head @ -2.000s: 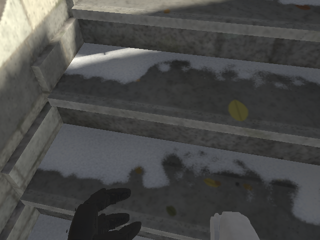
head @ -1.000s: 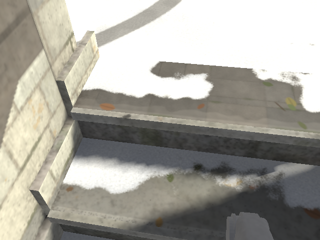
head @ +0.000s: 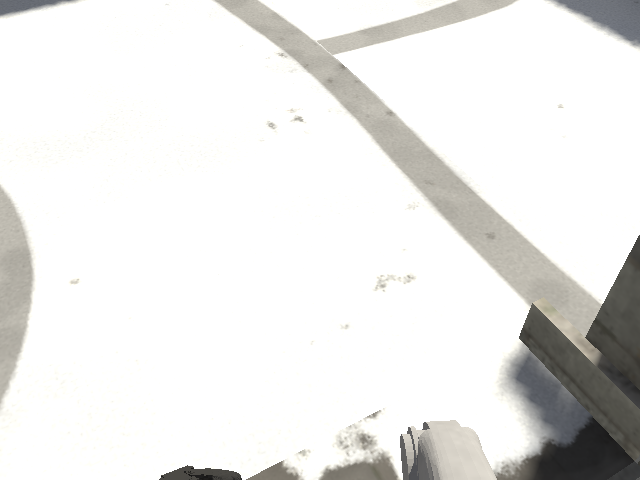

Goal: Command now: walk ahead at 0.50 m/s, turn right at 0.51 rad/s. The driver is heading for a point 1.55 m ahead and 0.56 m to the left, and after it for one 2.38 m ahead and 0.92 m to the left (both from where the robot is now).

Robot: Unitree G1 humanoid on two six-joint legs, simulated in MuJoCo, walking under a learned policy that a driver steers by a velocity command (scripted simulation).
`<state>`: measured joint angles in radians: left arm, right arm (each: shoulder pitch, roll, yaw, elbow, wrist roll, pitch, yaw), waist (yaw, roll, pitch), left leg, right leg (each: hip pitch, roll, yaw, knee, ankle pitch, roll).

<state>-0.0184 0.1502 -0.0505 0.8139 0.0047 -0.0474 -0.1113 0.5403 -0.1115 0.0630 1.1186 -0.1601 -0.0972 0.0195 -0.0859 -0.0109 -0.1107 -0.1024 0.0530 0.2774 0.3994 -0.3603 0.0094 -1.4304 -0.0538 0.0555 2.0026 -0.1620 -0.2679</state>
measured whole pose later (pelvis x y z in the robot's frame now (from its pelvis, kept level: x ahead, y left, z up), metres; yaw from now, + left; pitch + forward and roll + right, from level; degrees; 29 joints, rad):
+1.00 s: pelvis +0.57 +0.06 +0.16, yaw +22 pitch +2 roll +2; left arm 0.23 0.19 0.04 0.96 0.09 -0.12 -0.03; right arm 0.29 -0.19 -0.10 1.03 -0.03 -0.10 0.02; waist -0.05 -0.03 -0.04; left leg -0.32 -0.14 -0.04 0.48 -0.20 0.10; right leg -0.41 -0.07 0.05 1.29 -0.33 -0.03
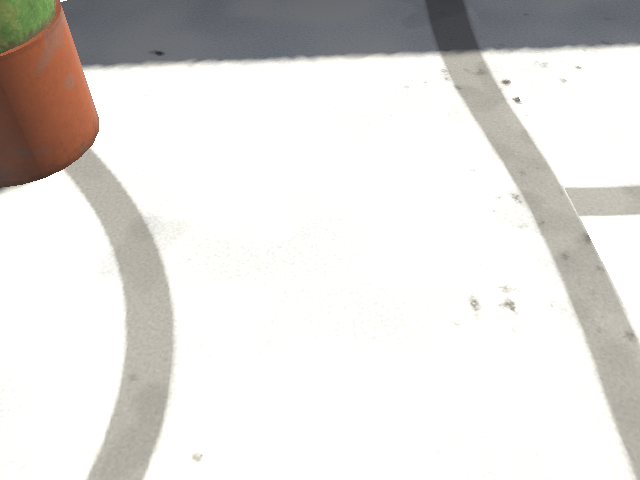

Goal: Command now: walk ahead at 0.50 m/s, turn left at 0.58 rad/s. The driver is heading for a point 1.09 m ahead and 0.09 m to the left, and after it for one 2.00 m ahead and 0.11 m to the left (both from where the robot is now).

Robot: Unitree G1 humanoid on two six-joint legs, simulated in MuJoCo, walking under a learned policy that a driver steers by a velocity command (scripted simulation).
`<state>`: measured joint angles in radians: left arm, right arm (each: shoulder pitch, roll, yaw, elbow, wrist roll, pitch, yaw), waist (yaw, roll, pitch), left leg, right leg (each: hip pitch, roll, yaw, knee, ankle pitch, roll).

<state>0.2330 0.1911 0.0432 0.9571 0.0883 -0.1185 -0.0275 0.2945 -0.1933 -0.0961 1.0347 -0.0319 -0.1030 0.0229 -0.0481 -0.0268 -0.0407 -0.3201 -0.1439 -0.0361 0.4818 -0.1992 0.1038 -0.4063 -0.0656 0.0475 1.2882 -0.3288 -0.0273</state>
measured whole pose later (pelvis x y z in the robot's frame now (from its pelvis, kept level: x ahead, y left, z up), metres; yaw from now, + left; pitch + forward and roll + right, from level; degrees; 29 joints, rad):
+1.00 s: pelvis +0.45 +0.12 +0.02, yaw +18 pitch +3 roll +0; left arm 0.14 0.29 0.08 0.90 -0.03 -0.06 -0.01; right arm 0.34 -0.22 -0.07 0.82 -0.01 -0.08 0.01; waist -0.02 -0.05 -0.03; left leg -0.13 -0.04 0.10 0.27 -0.19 0.07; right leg -0.76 -0.08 0.09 1.04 -0.08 -0.03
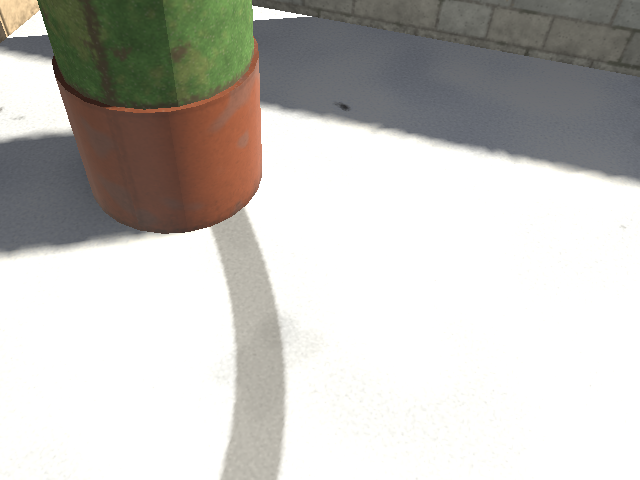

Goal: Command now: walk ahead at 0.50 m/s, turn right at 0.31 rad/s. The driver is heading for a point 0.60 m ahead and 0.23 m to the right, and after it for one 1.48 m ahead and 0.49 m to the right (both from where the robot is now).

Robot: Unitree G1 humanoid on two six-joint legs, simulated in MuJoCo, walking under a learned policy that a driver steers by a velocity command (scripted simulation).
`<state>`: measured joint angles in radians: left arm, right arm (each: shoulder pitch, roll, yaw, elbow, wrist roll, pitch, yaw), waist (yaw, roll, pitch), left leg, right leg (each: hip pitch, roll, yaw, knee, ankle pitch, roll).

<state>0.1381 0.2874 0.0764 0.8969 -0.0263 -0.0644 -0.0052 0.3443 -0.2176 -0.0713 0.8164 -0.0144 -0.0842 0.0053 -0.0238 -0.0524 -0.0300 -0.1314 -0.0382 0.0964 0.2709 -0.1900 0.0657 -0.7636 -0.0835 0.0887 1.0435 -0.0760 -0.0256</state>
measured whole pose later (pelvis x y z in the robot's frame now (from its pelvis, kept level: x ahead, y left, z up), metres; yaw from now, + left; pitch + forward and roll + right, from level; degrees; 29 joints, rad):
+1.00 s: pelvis +0.54 -0.11 -0.01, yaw -35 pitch +2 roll +2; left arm 0.20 0.31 0.09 0.65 -0.02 -0.01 0.00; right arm 0.30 -0.25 -0.07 0.76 -0.01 -0.10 0.00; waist -0.05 -0.05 0.01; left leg -0.19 -0.01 0.10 0.37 -0.21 0.03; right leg -0.69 -0.07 0.07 1.14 -0.26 0.00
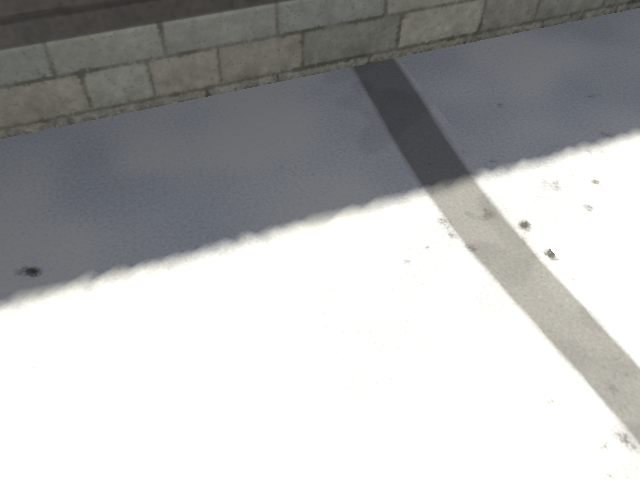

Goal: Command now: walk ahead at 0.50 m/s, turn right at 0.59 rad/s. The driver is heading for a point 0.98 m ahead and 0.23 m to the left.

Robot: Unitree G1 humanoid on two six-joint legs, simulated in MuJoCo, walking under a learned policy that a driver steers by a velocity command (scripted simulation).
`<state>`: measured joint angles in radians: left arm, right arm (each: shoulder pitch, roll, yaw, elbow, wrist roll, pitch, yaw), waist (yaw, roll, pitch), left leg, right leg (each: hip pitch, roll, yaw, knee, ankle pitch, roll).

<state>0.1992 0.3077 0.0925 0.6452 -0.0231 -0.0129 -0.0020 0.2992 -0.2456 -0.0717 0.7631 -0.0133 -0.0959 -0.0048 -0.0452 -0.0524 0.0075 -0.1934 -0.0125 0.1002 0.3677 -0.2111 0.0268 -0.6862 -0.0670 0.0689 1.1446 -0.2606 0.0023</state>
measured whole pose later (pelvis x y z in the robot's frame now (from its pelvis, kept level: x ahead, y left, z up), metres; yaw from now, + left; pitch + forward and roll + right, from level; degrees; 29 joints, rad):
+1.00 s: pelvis +0.55 -0.04 +0.00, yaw +13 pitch +2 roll +0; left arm 0.16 0.28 0.06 0.70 0.00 -0.11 0.01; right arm 0.27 -0.28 -0.08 0.72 0.01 -0.05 0.02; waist -0.03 -0.01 0.04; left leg -0.30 -0.12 -0.02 0.44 -0.17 0.11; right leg -0.54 -0.07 0.06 1.16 -0.35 0.02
